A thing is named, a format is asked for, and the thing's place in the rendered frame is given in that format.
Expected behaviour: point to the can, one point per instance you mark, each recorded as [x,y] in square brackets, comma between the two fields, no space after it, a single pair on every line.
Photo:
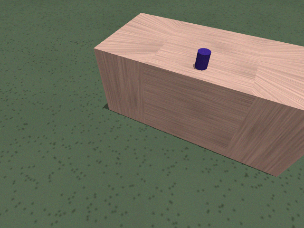
[202,59]

